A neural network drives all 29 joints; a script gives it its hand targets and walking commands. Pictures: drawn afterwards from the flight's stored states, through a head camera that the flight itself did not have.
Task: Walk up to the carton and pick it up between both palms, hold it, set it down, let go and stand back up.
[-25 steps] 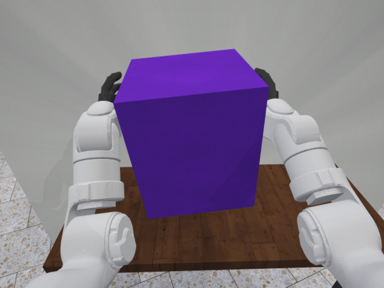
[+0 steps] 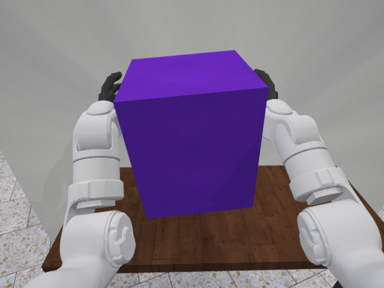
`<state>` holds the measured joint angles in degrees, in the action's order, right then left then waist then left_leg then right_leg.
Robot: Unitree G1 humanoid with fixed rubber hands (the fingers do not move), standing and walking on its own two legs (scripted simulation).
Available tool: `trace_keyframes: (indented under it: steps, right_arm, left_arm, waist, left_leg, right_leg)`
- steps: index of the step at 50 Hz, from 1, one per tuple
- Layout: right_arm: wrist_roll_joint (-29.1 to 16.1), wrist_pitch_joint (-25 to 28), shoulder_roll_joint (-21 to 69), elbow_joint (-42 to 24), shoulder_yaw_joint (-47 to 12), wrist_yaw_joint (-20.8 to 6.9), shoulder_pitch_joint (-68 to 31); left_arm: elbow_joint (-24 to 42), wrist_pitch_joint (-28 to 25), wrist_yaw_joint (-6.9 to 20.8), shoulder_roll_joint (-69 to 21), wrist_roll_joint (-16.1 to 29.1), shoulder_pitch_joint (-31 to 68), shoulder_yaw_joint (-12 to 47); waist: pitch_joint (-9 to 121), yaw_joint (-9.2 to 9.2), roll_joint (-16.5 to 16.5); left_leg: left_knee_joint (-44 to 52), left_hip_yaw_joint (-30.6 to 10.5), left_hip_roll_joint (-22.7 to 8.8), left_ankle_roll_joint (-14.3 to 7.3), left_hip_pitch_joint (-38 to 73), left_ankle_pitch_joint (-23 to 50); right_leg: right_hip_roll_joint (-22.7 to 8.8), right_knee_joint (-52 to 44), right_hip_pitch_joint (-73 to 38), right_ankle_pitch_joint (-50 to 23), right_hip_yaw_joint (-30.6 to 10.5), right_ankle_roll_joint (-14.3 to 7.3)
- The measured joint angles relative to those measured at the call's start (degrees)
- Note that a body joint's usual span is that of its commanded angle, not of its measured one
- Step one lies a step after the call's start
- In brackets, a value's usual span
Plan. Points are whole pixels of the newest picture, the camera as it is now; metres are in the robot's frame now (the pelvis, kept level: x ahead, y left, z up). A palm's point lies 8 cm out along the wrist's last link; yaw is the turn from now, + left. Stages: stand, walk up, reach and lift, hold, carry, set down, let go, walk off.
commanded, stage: hold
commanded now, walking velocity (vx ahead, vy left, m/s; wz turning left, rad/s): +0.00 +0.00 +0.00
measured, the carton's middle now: (191, 132) +0.36 +0.00 +0.24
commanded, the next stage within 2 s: none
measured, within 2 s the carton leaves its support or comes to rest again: neither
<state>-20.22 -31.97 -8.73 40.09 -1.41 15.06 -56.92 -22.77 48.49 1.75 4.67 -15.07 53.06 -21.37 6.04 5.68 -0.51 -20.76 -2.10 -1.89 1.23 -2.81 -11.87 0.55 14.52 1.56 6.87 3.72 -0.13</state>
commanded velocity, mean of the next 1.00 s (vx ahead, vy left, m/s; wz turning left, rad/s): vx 0.00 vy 0.00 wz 0.00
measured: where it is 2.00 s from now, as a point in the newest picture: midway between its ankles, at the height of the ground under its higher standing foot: outside the picture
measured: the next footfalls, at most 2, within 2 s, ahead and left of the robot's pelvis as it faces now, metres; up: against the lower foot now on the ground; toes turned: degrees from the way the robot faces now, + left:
none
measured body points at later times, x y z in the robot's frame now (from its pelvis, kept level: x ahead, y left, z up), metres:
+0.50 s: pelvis +0.01 +0.00 +0.00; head -0.08 +0.02 +0.44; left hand +0.40 +0.15 +0.29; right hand +0.39 -0.15 +0.30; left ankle +0.00 +0.13 -0.75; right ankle +0.02 -0.12 -0.75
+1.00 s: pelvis +0.00 +0.01 +0.00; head -0.09 +0.02 +0.44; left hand +0.39 +0.15 +0.30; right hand +0.38 -0.15 +0.30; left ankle +0.00 +0.13 -0.75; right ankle +0.02 -0.12 -0.75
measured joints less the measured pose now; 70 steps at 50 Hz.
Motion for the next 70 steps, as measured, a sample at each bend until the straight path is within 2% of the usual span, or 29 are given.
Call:
trace_keyframes:
  steps: [16,23,31,46,61,70]
  right_arm:
    - [0.7,-0.7,-0.3,-0.2,2.4,-0.5,-0.9]
    - [0.4,-1.2,-0.6,1.6,1.1,-0.8,-1.8]
    - [-1.7,-1.9,-1.0,-2.5,-1.5,0.9,0.8]
    - [0.5,-2.1,0.0,-1.4,2.3,0.1,-1.1]
    - [0.4,-1.9,-0.5,0.8,0.9,-0.3,-1.4]
    - [-0.4,-1.9,-0.5,-1.4,0.2,0.5,-0.6]
  left_arm:
    - [-0.7,-1.3,-0.6,-0.4,0.0,0.2,0.9]
    - [-1.2,-0.4,-0.5,-0.7,-0.4,0.4,-0.1]
    - [2.3,0.5,-0.1,-0.6,0.4,-1.9,0.5]
    - [0.7,0.0,0.1,-0.1,0.0,0.1,0.6]
    - [-1.3,-0.7,-0.1,-0.5,-0.1,-0.1,0.0]
    - [0.2,-0.5,-0.2,0.0,0.8,-0.4,0.3]
  waist:
    - [1.8,-0.76,1.0]
    - [1.8,-0.68,1.0]
    - [1.2,-0.36,0.8]
    - [1.3,-0.42,0.6]
    - [1.6,-0.51,1.2]
    - [1.7,-0.56,1.0]
  left_leg:
    - [-0.6,0.7,0.1,-0.3,-1.2,-0.5]
    - [-0.1,0.9,0.0,-0.3,0.2,-0.8]
    - [-0.9,0.2,-0.4,0.0,1.2,-1.6]
    - [-0.9,0.6,0.1,-0.3,-0.9,-0.7]
    - [-0.5,0.5,-0.1,-0.1,-0.3,-0.8]
    - [-0.8,0.0,-0.3,0.0,-0.5,-1.0]
  right_leg:
    - [-0.1,0.4,1.4,0.2,-0.8,0.2]
    - [0.0,0.2,0.2,0.6,-0.9,0.2]
    - [0.4,-0.4,-1.6,0.8,-0.3,0.1]
    - [-0.1,0.5,0.9,0.2,-0.7,0.2]
    - [0.2,0.3,0.5,0.5,-0.6,0.1]
    - [0.4,0.1,0.2,0.5,-0.2,-0.1]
